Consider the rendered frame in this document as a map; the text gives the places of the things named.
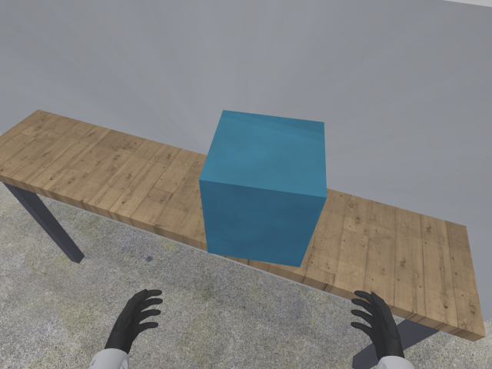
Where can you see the carton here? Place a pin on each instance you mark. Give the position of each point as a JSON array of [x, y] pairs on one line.
[[263, 187]]

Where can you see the right robot hand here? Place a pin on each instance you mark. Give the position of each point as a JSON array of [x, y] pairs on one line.
[[384, 333]]

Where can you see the robot left forearm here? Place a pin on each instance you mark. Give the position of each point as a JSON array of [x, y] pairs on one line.
[[110, 358]]

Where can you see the table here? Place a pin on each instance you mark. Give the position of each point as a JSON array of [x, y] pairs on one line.
[[419, 265]]

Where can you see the left robot hand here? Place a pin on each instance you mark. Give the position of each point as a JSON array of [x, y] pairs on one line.
[[127, 326]]

